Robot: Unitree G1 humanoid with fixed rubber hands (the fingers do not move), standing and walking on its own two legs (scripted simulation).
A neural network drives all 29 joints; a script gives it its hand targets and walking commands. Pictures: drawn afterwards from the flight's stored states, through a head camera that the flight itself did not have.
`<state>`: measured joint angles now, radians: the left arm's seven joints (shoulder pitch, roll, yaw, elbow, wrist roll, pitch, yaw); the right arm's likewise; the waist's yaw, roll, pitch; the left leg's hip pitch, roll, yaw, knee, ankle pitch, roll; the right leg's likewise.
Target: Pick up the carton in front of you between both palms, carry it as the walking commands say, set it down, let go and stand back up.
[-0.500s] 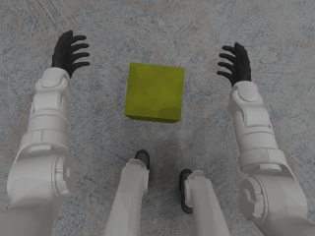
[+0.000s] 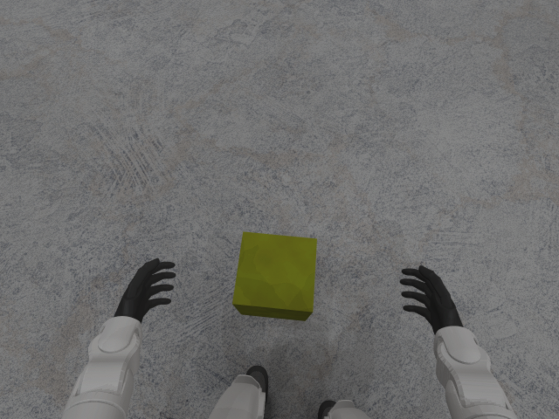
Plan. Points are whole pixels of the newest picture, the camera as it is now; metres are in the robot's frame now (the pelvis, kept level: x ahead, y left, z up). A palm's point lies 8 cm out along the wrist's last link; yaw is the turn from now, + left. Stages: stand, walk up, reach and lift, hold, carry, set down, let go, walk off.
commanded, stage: let go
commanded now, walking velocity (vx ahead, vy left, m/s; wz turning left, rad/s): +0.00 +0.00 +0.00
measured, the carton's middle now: (276, 279) +0.43 +0.05 -0.62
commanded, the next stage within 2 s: stand in 0.70 s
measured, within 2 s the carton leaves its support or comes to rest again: neither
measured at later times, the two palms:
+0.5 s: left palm (140, 384) +0.18 +0.19 -0.03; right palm (535, 402) +0.18 -0.27 -0.03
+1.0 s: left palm (102, 413) +0.14 +0.24 -0.06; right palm (512, 416) +0.16 -0.28 -0.09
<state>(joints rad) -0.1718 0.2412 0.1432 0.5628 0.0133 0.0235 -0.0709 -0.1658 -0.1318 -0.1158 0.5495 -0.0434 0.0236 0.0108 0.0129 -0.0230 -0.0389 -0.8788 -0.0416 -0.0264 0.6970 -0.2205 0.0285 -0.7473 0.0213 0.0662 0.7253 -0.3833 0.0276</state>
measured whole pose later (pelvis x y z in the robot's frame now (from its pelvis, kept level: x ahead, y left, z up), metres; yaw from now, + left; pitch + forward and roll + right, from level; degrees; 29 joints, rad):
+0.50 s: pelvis +0.02 -0.04 +0.03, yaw +0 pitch -3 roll +1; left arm 0.23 0.22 0.05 0.41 0.01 0.11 -0.08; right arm 0.21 -0.21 -0.04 0.44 0.00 0.09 0.06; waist 0.00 -0.04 0.09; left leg -0.17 -0.02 -0.04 0.41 -0.19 -0.02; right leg -0.06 0.03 0.07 0.45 -0.34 -0.03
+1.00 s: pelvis +0.06 -0.03 +0.02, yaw +3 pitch +4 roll +1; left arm 0.33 0.27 0.03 0.64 0.02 -0.03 0.03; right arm 0.30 -0.25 -0.02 0.78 -0.03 -0.06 -0.01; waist 0.02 0.00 -0.08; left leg -0.33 -0.06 -0.06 0.58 -0.31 0.00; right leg -0.17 0.00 0.03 0.56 -0.46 -0.01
